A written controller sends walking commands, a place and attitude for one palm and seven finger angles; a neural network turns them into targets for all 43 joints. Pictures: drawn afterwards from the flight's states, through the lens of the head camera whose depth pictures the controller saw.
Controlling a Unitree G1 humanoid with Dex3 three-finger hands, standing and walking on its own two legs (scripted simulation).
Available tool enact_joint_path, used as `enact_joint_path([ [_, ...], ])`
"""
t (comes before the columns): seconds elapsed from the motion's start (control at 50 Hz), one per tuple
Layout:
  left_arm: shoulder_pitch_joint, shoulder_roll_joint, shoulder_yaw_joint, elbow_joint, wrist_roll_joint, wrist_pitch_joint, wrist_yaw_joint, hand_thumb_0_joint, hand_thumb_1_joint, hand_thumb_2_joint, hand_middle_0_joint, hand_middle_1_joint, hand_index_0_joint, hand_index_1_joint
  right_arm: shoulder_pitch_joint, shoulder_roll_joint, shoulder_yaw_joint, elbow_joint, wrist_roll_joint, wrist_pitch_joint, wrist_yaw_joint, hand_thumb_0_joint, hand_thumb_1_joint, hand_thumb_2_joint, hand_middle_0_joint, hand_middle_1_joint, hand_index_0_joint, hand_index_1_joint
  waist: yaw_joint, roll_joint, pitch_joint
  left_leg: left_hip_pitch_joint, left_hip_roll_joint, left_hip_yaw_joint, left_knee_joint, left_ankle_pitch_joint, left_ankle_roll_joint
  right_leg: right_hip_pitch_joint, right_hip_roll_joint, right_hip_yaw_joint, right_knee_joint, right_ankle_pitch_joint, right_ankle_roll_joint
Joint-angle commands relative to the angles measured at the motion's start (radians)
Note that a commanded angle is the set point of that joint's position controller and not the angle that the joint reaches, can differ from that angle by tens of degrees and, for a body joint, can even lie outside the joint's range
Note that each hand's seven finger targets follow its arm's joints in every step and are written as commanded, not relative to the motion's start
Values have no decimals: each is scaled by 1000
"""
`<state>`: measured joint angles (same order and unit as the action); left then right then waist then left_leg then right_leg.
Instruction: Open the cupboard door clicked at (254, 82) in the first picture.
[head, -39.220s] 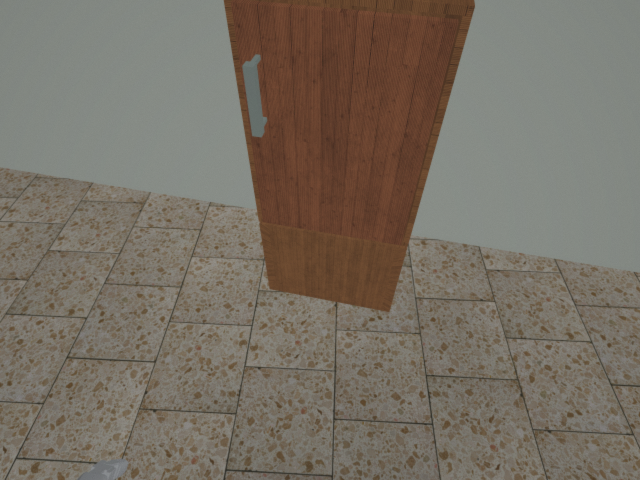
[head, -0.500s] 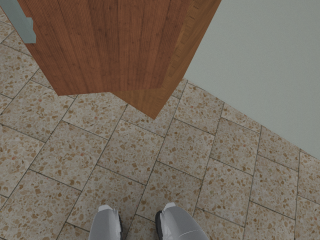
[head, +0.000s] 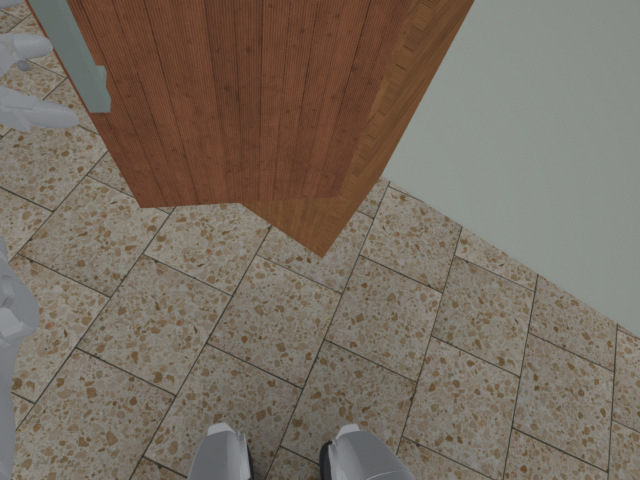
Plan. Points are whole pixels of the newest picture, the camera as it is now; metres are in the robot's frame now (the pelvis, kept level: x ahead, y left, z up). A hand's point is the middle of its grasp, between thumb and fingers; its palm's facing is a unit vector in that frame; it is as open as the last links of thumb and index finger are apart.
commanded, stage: slide the fingers in behind the handle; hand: left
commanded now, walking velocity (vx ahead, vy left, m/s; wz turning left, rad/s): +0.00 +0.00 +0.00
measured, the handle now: (74, 35) +0.59 +0.21 +0.11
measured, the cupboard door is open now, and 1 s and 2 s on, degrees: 42 41 40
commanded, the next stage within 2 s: close the thumb around the handle in 1.04 s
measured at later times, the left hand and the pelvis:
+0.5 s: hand (40, 75) +0.54 +0.23 +0.11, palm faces +0.11 -0.99 +0.01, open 14.9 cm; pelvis +0.00 -0.02 +0.00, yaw +2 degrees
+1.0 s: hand (96, 64) +0.55 +0.18 +0.12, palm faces +0.06 -1.00 -0.03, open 14.1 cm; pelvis -0.01 -0.02 +0.00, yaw +1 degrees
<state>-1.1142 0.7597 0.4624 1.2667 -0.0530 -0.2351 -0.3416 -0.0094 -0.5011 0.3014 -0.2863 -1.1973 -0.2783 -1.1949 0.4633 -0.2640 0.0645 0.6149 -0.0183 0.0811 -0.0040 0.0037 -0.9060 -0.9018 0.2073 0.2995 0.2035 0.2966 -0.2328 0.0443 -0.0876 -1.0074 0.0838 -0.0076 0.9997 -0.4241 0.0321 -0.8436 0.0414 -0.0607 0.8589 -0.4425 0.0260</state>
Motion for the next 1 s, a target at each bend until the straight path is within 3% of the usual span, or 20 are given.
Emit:
enact_joint_path([
  [0.0,-461,173,-30,-209,-19,-84,-9,0,-500,300,-300,-1200,-300,-1200,218,-216,-85,0,-5,-5,-18,0,-900,-900,200,300,200,300,-22,240,-478,685,-15,-98,-65,568,-17,-66,56,-21,-67,343,-41],
  [0.06,-488,184,-15,-248,-26,-104,-3,0,-500,300,-300,-1200,-300,-1200,222,-218,-88,7,-8,-11,-19,0,-900,-900,200,300,200,300,-20,239,-521,695,-19,-93,-62,566,-11,-38,55,-13,-66,361,-44],
  [0.08,-472,180,-18,-237,-24,-105,-2,0,-500,300,-300,-1200,-300,-1200,215,-216,-88,8,-6,-10,-18,0,-900,-900,200,300,200,300,-14,254,-522,697,-19,-93,-61,580,-15,-39,53,-12,-64,368,-43],
  [0.12,-480,130,-49,-229,-32,-104,-4,0,-500,300,-300,-1200,-300,-1200,210,-212,-90,12,-6,-13,-16,0,-900,-900,200,300,200,300,-27,222,-500,678,-21,-88,-60,550,-10,-37,54,-12,-69,364,-40],
  [0.18,-494,141,-48,-245,-30,-114,0,0,-500,300,-300,-1200,-300,-1200,204,-213,-90,17,-4,-16,-18,0,-900,-900,200,300,200,300,-21,250,-519,684,-24,-85,-60,537,-10,-35,51,-6,-68,361,-42],
  [0.22,-520,79,-95,-246,-28,-113,7,0,-500,300,-300,-1200,-300,-1200,200,-207,-91,25,-5,-20,-16,0,-900,-900,200,300,200,300,-37,250,-498,695,-22,-92,-61,523,-11,-62,52,-11,-71,340,-42],
  [0.28,-538,80,-88,-257,-31,-119,18,0,-500,300,-300,-1200,-300,-1200,203,-209,-93,31,-7,-27,-16,0,-900,-900,200,300,200,300,-37,245,-523,696,-25,-92,-58,528,-9,-49,50,-6,-69,352,-42],
  [0.38,-538,65,-102,-236,-35,-120,19,0,-500,300,-300,-1200,-300,-1200,197,-207,-90,41,-4,-34,-15,0,-900,-900,200,300,200,300,-40,228,-504,659,-31,-83,-57,497,-3,-31,49,0,-72,360,-42],
  [0.4,-540,28,-131,-223,-32,-116,19,0,-500,300,-300,-1200,-300,-1200,195,-203,-90,43,-4,-35,-15,0,-900,-900,200,300,200,300,-49,220,-491,653,-31,-84,-58,484,-4,-44,49,-4,-72,348,-42],
  [0.44,-561,31,-130,-254,-32,-122,24,0,-500,300,-300,-1200,-300,-1200,198,-205,-93,48,-6,-39,-13,0,-900,-900,200,300,200,300,-42,250,-517,678,-30,-90,-59,493,-7,-44,49,-4,-70,345,-45],
  [0.48,-562,-23,-162,-270,-34,-127,28,0,-500,300,-300,-1200,-300,-1200,195,-199,-97,52,-8,-43,-8,0,-900,-900,200,300,200,300,-46,265,-527,713,-29,-93,-53,521,-8,-67,49,-6,-70,350,-45],
  [0.6,-613,-94,-212,-244,-33,-121,55,0,-500,300,-300,-1200,-300,-1200,192,-197,-99,71,-9,-56,-5,0,-900,-900,200,300,200,300,-70,247,-486,695,-31,-103,-58,459,-9,-107,47,-10,-72,301,-46],
  [0.68,-620,-107,-217,-286,-26,-138,72,0,-500,300,-300,-1200,-300,-1200,200,-196,-105,79,-17,-64,0,0,-900,-900,200,300,200,300,-56,275,-550,752,-28,-115,-55,519,-15,-108,47,-12,-60,316,-52],
  [0.7,-605,-131,-228,-255,-29,-131,73,0,-500,300,-300,-1200,-300,-1200,194,-192,-103,77,-14,-63,3,0,-900,-900,200,300,200,300,-58,264,-522,732,-31,-112,-54,506,-15,-113,47,-15,-61,311,-52],
  [0.74,-595,-41,-139,-190,-42,-107,87,0,-500,300,-300,-1200,-300,-1200,196,-201,-96,72,-11,-63,0,0,-900,-900,200,300,200,300,-52,185,-484,638,-36,-99,-59,446,-4,-59,46,-9,-66,308,-47],
  [0.76,-573,50,-61,-170,-43,-102,101,0,-500,300,-300,-1200,-300,-1200,204,-206,-90,66,-13,-62,-4,0,-900,-900,200,300,200,300,-30,175,-493,598,-39,-90,-59,442,0,-19,45,-2,-60,321,-47],
  [0.82,-549,143,-20,-155,12,-99,142,0,-500,300,-300,-1200,-300,-1200,200,-200,-79,33,-16,-60,0,0,-900,-900,200,300,200,300,-15,163,-478,508,-44,-61,-54,423,7,36,36,12,-51,349,-36],
  [0.88,-487,140,-32,-169,34,-126,136,0,-500,300,-300,-1200,-300,-1200,200,-195,-81,11,-14,-56,2,0,-900,-900,200,300,200,300,-7,151,-518,521,-43,-54,-51,460,5,76,41,15,-41,399,-36],
  [0.92,-488,104,-60,-168,19,-123,112,0,-500,300,-300,-1200,-300,-1200,194,-197,-87,3,-8,-50,0,0,-900,-900,200,300,200,300,-24,132,-493,511,-41,-49,-57,419,6,65,42,16,-54,375,-31],
  [0.98,-491,184,11,-188,-8,-125,86,0,-500,300,-300,-1200,-300,-1200,206,-206,-88,3,-4,-46,-11,0,-900,-900,200,300,200,300,-7,125,-537,510,-40,-42,-64,428,9,114,42,25,-57,403,-29],
])
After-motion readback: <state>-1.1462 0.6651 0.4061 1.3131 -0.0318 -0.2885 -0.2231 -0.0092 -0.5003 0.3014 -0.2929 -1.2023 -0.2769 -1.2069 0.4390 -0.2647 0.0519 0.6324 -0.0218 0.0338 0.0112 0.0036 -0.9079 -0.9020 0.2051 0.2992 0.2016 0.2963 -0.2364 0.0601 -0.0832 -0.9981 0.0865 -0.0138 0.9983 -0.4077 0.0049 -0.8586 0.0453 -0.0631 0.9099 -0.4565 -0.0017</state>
